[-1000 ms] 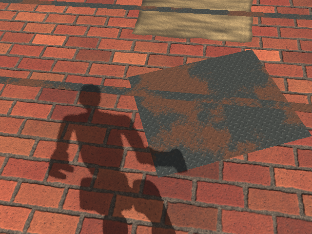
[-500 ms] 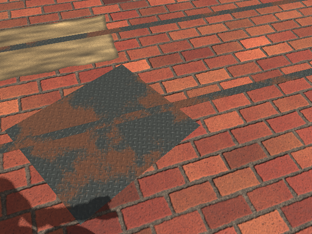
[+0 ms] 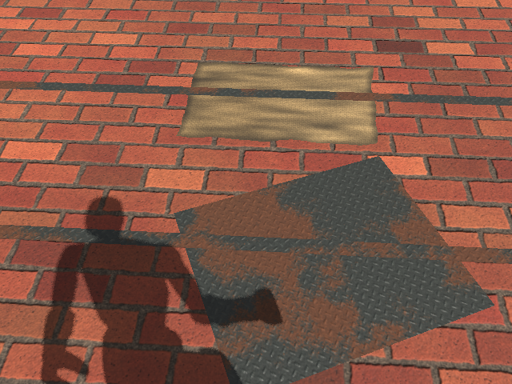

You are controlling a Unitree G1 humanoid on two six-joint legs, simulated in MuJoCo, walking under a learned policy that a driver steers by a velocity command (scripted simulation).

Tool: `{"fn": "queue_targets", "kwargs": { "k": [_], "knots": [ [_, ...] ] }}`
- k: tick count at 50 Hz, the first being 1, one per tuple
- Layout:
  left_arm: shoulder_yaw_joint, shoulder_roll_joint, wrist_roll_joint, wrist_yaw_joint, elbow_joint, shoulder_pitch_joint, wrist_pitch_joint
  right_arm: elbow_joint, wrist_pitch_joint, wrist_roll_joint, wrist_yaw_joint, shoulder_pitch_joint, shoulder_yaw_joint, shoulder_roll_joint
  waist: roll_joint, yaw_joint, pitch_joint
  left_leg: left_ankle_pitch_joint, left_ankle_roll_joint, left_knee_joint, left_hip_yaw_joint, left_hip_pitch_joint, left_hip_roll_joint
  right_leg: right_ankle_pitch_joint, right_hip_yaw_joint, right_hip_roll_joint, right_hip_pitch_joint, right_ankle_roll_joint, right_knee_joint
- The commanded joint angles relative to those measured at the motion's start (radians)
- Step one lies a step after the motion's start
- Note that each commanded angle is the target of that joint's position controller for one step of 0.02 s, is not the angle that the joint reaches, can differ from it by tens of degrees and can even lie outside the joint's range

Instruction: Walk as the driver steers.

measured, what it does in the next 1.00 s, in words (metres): walks ahead: left foot, then right foot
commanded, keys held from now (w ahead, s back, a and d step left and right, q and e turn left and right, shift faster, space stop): w+q+shift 0.32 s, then w+e+shift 0.68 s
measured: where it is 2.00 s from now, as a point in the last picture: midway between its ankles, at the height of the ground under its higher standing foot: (273, 98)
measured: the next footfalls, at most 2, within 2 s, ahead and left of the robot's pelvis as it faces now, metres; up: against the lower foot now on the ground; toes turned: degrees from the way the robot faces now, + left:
left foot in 0.16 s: +0.29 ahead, +0.16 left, +0.00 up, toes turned +14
right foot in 0.66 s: +0.78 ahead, +0.21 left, +0.00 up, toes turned +17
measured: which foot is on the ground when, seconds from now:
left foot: up 0.00-0.14, down 0.16-0.66, up 0.68-1.00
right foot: down 0.00-0.14, up 0.16-0.64, down 0.66-1.00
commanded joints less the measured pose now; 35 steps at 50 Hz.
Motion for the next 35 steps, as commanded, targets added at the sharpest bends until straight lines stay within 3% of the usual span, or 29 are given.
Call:
{"fn": "queue_targets", "kwargs": {
  "k": [1,3,5,6,7,8,9,10,11,12,13,14,15,17,20,22,23,25,27,28,30,31,32,33,34,35],
  "knots": [
    [0.028,0.140,-0.005,-0.001,-0.042,-0.047,-0.013,-0.132,-0.022,0.003,0.030,-0.214,0.024,0.000,-0.100,0.015,0.237,0.053,0.034,-0.135,0.061,-0.068,0.029,0.249,0.015,-0.236,-0.138,-0.133,-0.162],
    [0.033,0.166,-0.011,-0.003,-0.025,-0.049,-0.002,-0.148,-0.027,0.008,0.045,-0.242,0.033,0.009,-0.087,0.002,0.248,0.005,0.085,-0.238,0.120,0.005,0.008,0.459,-0.051,-0.241,-0.098,-0.123,-0.139],
    [0.044,0.224,-0.014,-0.001,-0.018,-0.055,0.012,-0.155,-0.024,0.011,0.043,-0.210,0.019,-0.030,-0.151,-0.054,0.163,-0.090,0.136,-0.266,0.217,0.192,-0.088,1.108,-0.094,-0.247,-0.053,-0.117,0.001],
    [0.050,0.254,-0.014,0.001,-0.015,-0.059,0.021,-0.148,-0.020,0.019,0.037,-0.126,-0.001,-0.072,-0.198,-0.119,0.089,-0.161,0.160,-0.255,0.245,0.318,-0.142,1.382,-0.104,-0.258,-0.035,-0.115,0.148],
    [0.057,0.281,-0.018,0.001,-0.020,-0.077,0.026,-0.115,-0.011,0.026,0.030,0.045,-0.034,-0.140,-0.229,-0.219,-0.018,-0.207,0.193,-0.264,0.252,0.563,-0.191,1.523,-0.102,-0.265,-0.092,-0.114,0.371],
    [0.052,0.275,-0.031,0.003,-0.045,-0.109,0.012,-0.048,0.006,0.024,0.015,0.295,-0.086,-0.237,-0.180,-0.346,-0.135,-0.134,0.244,-0.376,0.165,0.965,-0.201,1.381,-0.088,-0.228,-0.307,-0.082,0.670],
    [0.000,0.091,0.001,0.002,-0.067,-0.059,-0.010,0.005,0.018,0.026,-0.004,0.342,-0.091,-0.294,0.105,-0.254,-0.138,-0.227,0.277,-0.411,-0.171,1.220,-0.040,0.120,-0.032,-0.083,-0.653,-0.040,1.064],
    [-0.032,0.043,-0.026,-0.003,-0.164,-0.027,-0.063,-0.050,-0.012,0.004,0.001,0.304,-0.082,-0.331,0.304,-0.159,-0.401,-0.660,0.494,-0.728,-0.848,1.418,0.163,-0.174,0.226,0.092,-0.917,-0.026,1.345],
    [-0.007,0.177,-0.051,-0.003,-0.187,-0.210,-0.096,-0.049,-0.031,-0.005,0.005,0.330,-0.061,-0.220,0.098,-0.258,-0.354,-0.734,0.395,-0.855,-0.871,1.356,0.160,-0.025,0.333,0.025,-0.981,-0.067,1.314],
    [-0.011,0.155,-0.075,0.001,-0.222,-0.279,-0.106,-0.029,-0.050,-0.019,0.003,0.322,-0.055,-0.207,0.057,-0.221,-0.175,-0.654,0.365,-0.885,-0.810,1.194,0.148,0.024,0.307,0.011,-1.017,-0.081,1.268],
    [-0.021,0.127,-0.052,0.009,-0.206,-0.272,-0.107,-0.036,-0.064,-0.025,0.003,0.253,-0.046,-0.189,-0.083,-0.151,-0.083,-0.528,0.342,-0.876,-0.711,1.000,0.121,0.069,0.308,-0.035,-0.953,-0.083,1.193],
    [-0.017,0.117,-0.027,0.010,-0.188,-0.239,-0.096,-0.052,-0.068,-0.036,0.001,0.166,-0.035,-0.155,-0.103,-0.086,-0.030,-0.409,0.330,-0.858,-0.590,0.831,0.064,0.105,0.317,-0.067,-0.863,-0.078,1.125],
    [-0.014,0.115,-0.025,0.001,-0.176,-0.193,-0.077,-0.070,-0.069,-0.047,-0.005,0.117,-0.026,-0.133,-0.043,-0.037,0.000,-0.378,0.339,-0.877,-0.526,0.727,0.025,0.121,0.322,-0.078,-0.814,-0.066,1.099],
    [-0.010,0.117,-0.012,-0.006,-0.155,-0.170,-0.044,-0.059,-0.068,-0.025,-0.018,0.088,-0.009,-0.079,-0.017,-0.013,0.065,-0.292,0.333,-0.921,-0.400,0.613,-0.004,0.139,0.279,-0.110,-0.800,-0.034,0.992],
    [-0.034,0.071,0.013,-0.013,-0.190,-0.311,-0.032,-0.007,-0.079,-0.030,-0.041,0.130,0.011,-0.050,0.016,-0.067,0.147,0.039,0.275,-0.939,-0.169,0.490,-0.086,0.384,0.164,-0.097,-0.780,0.001,0.749],
    [-0.049,0.035,0.003,-0.024,-0.192,-0.397,-0.044,0.024,-0.086,-0.028,-0.047,0.179,0.018,-0.045,0.021,-0.125,0.138,0.052,0.227,-0.954,-0.086,0.471,-0.113,0.627,0.119,-0.064,-0.682,-0.012,0.553],
    [-0.054,0.025,-0.008,-0.030,-0.199,-0.453,-0.050,0.044,-0.093,-0.024,-0.047,0.223,0.016,-0.060,0.014,-0.162,0.141,0.029,0.215,-0.996,-0.090,0.489,-0.086,0.709,0.101,-0.046,-0.647,-0.025,0.475],
    [-0.049,0.041,-0.040,-0.046,-0.221,-0.541,-0.056,0.083,-0.099,-0.019,-0.048,0.274,0.014,-0.086,0.020,-0.201,0.172,0.060,0.187,-1.036,-0.082,0.632,-0.035,0.745,0.095,-0.020,-0.692,-0.058,0.340],
    [-0.040,0.060,-0.060,-0.071,-0.240,-0.591,-0.061,0.123,-0.090,-0.032,-0.055,0.304,0.016,-0.091,0.024,-0.208,0.182,0.244,0.145,-1.011,-0.043,0.825,0.008,0.698,0.091,0.018,-0.780,-0.096,0.254],
    [-0.032,0.073,-0.063,-0.081,-0.244,-0.581,-0.064,0.133,-0.084,-0.041,-0.060,0.300,0.017,-0.098,0.033,-0.190,0.159,0.433,0.117,-0.967,-0.020,0.913,0.023,0.661,0.082,0.052,-0.789,-0.117,0.239],
    [-0.011,0.111,-0.070,-0.092,-0.242,-0.505,-0.060,0.136,-0.070,-0.074,-0.077,0.279,0.009,-0.141,0.099,-0.118,0.049,0.961,0.067,-0.812,0.015,1.059,0.050,0.546,0.027,0.129,-0.724,-0.145,0.286],
    [0.003,0.141,-0.076,-0.089,-0.217,-0.387,-0.047,0.130,-0.060,-0.097,-0.088,0.252,0.002,-0.158,0.131,-0.047,-0.024,1.213,0.052,-0.672,0.023,1.090,0.063,0.477,0.009,0.156,-0.627,-0.156,0.337],
    [0.021,0.179,-0.084,-0.078,-0.163,-0.179,-0.028,0.113,-0.050,-0.118,-0.094,0.194,-0.004,-0.173,0.143,0.053,-0.114,1.365,0.042,-0.457,0.031,1.061,0.070,0.436,0.016,0.157,-0.454,-0.173,0.391],
    [0.033,0.206,-0.077,-0.063,-0.086,0.124,-0.012,0.068,-0.042,-0.119,-0.098,0.053,-0.012,-0.207,0.071,0.216,-0.187,1.306,0.019,-0.075,0.073,0.862,0.042,0.493,0.113,0.087,-0.141,-0.217,0.332],
    [0.019,0.209,-0.058,-0.061,-0.023,0.219,-0.003,0.037,-0.056,-0.132,-0.083,0.133,0.033,-0.022,-0.314,0.126,-0.260,-0.091,-0.026,0.420,0.004,0.335,-0.125,0.317,0.356,-0.042,0.309,-0.342,0.505],
    [0.029,0.201,-0.031,-0.057,-0.050,0.169,-0.012,-0.009,-0.101,-0.024,-0.052,0.198,0.060,-0.025,-0.419,0.070,-0.395,-0.482,-0.046,0.592,-0.130,0.049,-0.230,-0.233,1.001,-0.244,0.481,-0.509,0.185]
  ]
}}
